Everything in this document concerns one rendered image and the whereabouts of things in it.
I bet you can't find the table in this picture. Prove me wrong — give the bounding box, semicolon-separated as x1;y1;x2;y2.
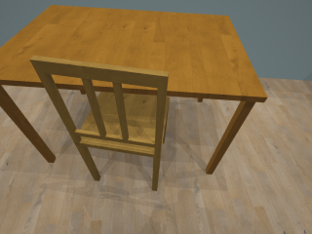
0;5;267;175

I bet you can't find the chair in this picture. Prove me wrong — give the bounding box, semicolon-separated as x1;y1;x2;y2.
30;56;170;191

